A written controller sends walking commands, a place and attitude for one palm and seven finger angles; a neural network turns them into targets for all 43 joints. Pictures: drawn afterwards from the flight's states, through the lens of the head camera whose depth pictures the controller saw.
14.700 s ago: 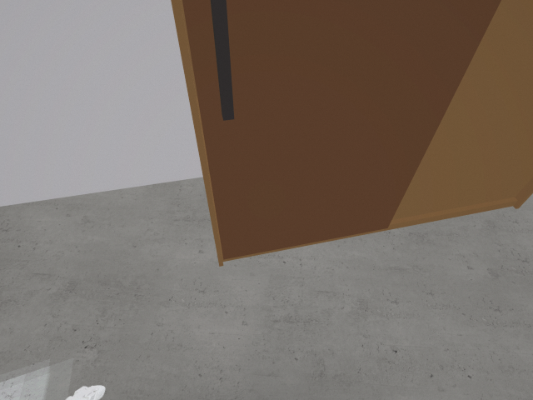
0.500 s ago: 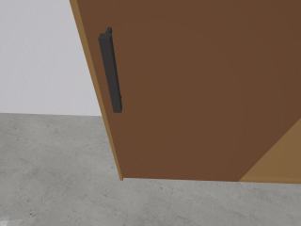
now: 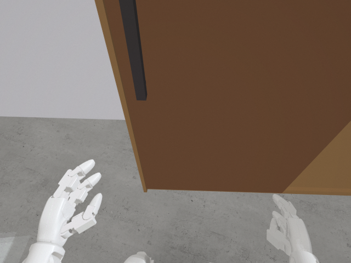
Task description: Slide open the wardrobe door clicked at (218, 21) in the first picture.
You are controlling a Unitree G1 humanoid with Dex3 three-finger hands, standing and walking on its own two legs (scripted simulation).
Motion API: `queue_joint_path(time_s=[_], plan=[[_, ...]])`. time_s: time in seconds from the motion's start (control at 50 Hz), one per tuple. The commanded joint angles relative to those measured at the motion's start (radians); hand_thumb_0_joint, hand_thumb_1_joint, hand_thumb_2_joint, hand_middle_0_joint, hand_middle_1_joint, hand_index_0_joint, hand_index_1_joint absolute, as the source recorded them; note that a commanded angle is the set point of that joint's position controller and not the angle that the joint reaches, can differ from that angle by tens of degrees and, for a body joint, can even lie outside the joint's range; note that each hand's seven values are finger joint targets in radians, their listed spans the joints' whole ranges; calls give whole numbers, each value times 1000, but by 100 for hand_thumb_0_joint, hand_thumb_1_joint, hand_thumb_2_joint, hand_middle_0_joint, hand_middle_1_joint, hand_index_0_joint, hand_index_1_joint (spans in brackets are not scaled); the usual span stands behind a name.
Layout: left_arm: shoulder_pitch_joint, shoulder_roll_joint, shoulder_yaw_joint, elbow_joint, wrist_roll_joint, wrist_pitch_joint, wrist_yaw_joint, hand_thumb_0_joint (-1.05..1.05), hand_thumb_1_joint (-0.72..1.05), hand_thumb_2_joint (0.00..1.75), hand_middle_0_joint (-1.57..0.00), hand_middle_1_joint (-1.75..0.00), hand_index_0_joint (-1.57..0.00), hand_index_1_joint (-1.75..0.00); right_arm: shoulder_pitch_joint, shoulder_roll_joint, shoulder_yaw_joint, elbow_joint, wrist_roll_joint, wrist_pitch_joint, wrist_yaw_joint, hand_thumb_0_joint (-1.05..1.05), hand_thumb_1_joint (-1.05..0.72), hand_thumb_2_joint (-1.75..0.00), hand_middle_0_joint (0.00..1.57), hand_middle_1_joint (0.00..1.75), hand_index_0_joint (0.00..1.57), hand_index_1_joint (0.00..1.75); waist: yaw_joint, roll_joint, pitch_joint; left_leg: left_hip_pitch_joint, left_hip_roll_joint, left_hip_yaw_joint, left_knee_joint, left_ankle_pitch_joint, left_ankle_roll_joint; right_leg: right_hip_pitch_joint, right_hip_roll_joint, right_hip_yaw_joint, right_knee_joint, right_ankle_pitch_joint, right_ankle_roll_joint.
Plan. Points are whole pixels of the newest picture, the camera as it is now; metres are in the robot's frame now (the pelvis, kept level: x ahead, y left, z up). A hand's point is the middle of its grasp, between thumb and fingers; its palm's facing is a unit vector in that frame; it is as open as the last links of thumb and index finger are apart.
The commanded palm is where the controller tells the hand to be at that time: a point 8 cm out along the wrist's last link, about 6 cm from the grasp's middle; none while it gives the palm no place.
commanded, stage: raise the hand with hooked fingers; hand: left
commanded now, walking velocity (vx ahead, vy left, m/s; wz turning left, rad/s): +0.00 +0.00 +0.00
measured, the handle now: (137, 50) +0.55 +0.14 +0.20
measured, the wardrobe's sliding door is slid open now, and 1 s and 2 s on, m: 0.00 0.00 0.00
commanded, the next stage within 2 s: move the hooked fingers beside the handle in 1.72 s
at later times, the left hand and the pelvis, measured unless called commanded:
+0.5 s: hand (53, 180) +0.24 +0.25 +0.11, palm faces +0.06 -1.00 -0.06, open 11.4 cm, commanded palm +0.21 +0.30 +0.12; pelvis +0.01 +0.03 +0.03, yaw +0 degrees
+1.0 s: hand (13, 144) +0.26 +0.28 +0.20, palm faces +0.10 -0.99 -0.07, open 13.8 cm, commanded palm +0.23 +0.33 +0.20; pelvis +0.01 +0.02 +0.05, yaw +1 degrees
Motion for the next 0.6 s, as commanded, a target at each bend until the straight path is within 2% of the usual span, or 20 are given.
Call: queue_joint_path(time_s=[0.0, 0.04, 0.08, 0.12, 0.16, 0.18, 0.22, 0.24, 0.28, 0.32, 0.38, 0.4, 0.42, 0.46, 0.48, 0.5, 0.52, 0.54, 0.58], plan=[[-159, 172, 101, -387, -35, -7, 52, 0, 43, 70, -23, -60, -23, -60, -10, -105, -19, -182, 0, -43, -35, 0, -90, -90, 20, 30, 20, 30, -17, 18, -126, 89, -53, -50, -82, 8, 39, 38, -4, 200, -311, -96, 57], [-218, 163, 56, -455, -1, -28, 89, 0, 39, 68, -24, -63, -24, -63, 16, -101, -5, -159, -8, -58, -44, 0, -90, -90, 20, 30, 20, 30, -46, 77, -102, 139, -40, -71, -102, 16, 43, 8, 15, 153, -294, -52, 43], [-275, 173, 22, -484, 20, -40, 94, 0, 34, 66, -24, -66, -24, -66, 33, -112, 8, -136, -15, -74, -51, 0, -90, -90, 20, 30, 20, 30, -65, 95, -105, 169, -31, -95, -113, 42, 48, 10, 32, 120, -265, 25, 35], [-222, 173, 20, -423, 22, -15, 77, 0, 29, 64, -24, -69, -24, -69, 42, -114, 15, -116, -11, -87, -54, 0, -90, -90, 20, 30, 20, 30, -63, 104, -97, 190, -31, -103, -137, 50, 45, 23, 36, 96, -270, 65, 34], [-183, 196, 50, -376, 12, 38, 57, 0, 25, 62, -25, -72, -25, -72, 33, -118, 20, -112, -7, -92, -56, 0, -90, -90, 20, 30, 20, 30, -43, 115, -101, 201, -33, -104, -165, 61, 42, 58, 36, 85, -287, 93, 34], [-161, 220, 84, -323, 5, 78, 45, 0, 22, 61, -25, -74, -25, -74, 30, -122, 22, -109, -7, -90, -56, 0, -90, -90, 20, 30, 20, 30, -28, 85, -91, 195, -35, -109, -181, 77, 41, 90, 38, 80, -294, 114, 34], [-115, 215, 111, -325, -13, 138, 32, 0, 18, 59, -25, -76, -25, -76, 16, -116, 23, -119, -1, -86, -57, 0, -90, -90, 20, 30, 20, 30, 1, 85, -131, 228, -37, -96, -211, 118, 38, 147, 34, 70, -311, 163, 37], [-96, 221, 132, -332, -26, 163, 35, 0, 15, 58, -25, -78, -25, -78, 8, -111, 24, -127, -1, -87, -55, 0, -90, -90, 20, 30, 20, 30, 15, 66, -146, 235, -39, -95, -225, 136, 36, 175, 33, 65, -316, 187, 39], [-85, 239, 173, -321, -42, 204, 41, 0, 11, 56, -26, -81, -26, -81, -4, -109, 29, -131, -5, -84, -54, 0, -90, -90, 20, 30, 20, 30, 34, 36, -127, 241, -40, -99, -248, 171, 35, 209, 39, 53, -323, 229, 37], [-111, 223, 165, -381, -47, 204, 48, 0, 6, 54, -26, -84, -26, -84, 5, -106, 33, -133, -5, -89, -47, 0, -90, -90, 20, 30, 20, 30, 29, 64, -135, 281, -39, -94, -267, 196, 33, 210, 44, 36, -325, 258, 39], [-117, 243, 184, -395, -46, 200, 60, 0, -1, 51, -27, -88, -27, -88, 14, -115, 34, -130, -11, -99, -40, 0, -90, -90, 20, 30, 20, 30, 27, 13, -110, 294, -35, -101, -286, 208, 33, 218, 54, 28, -335, 267, 38], [-147, 234, 170, -414, -46, 197, 57, 0, -3, 50, -27, -90, -27, -90, 18, -117, 35, -128, -7, -102, -39, 0, -90, -90, 20, 30, 20, 30, 16, 33, -108, 310, -36, -98, -293, 203, 34, 210, 53, 26, -341, 265, 38], [-152, 230, 168, -428, -44, 196, 55, 0, -6, 49, -27, -92, -27, -92, 23, -118, 34, -127, -7, -106, -37, 0, -90, -90, 20, 30, 20, 30, 18, 64, -121, 326, -36, -97, -301, 203, 30, 215, 52, 22, -340, 263, 37], [-168, 230, 159, -430, -39, 207, 52, 0, -10, 47, -27, -94, -27, -94, 31, -122, 35, -120, -3, -113, -38, 0, -90, -90, 20, 30, 20, 30, 9, 67, -107, 348, -34, -103, -317, 196, 29, 208, 55, 15, -351, 257, 36], [-187, 244, 165, -423, -39, 220, 48, 0, -13, 46, -27, -96, -27, -96, 29, -125, 38, -118, -4, -115, -40, 0, -90, -90, 20, 30, 20, 30, 11, 56, -86, 345, -33, -106, -324, 193, 31, 219, 56, 19, -362, 256, 34], [-224, 252, 164, -454, -39, 225, 44, 0, -15, 45, -27, -98, -27, -98, 27, -127, 38, -116, 0, -118, -42, 0, -90, -90, 20, 30, 20, 30, 8, 86, -99, 365, -36, -105, -332, 196, 31, 226, 52, 21, -369, 262, 33], [-224, 267, 179, -455, -35, 235, 44, 0, -17, 44, -28, -99, -28, -99, 33, -126, 37, -114, -1, -121, -45, 0, -90, -90, 20, 30, 20, 30, 13, 82, -121, 384, -34, -108, -343, 202, 30, 240, 52, 16, -372, 265, 34], [-227, 272, 185, -454, -35, 245, 42, 0, -20, 43, -28, -100, -28, -100, 29, -126, 38, -113, 1, -122, -48, 0, -90, -90, 20, 30, 20, 30, 14, 93, -114, 395, -35, -107, -349, 210, 30, 246, 52, 18, -382, 275, 33], [-253, 305, 214, -448, -36, 267, 40, 0, -24, 41, -28, -103, -28, -103, 30, -131, 43, -108, -1, -119, -51, 0, -90, -90, 20, 30, 20, 30, 22, 66, -105, 406, -34, -112, -366, 238, 31, 279, 55, 16, -397, 301, 30]])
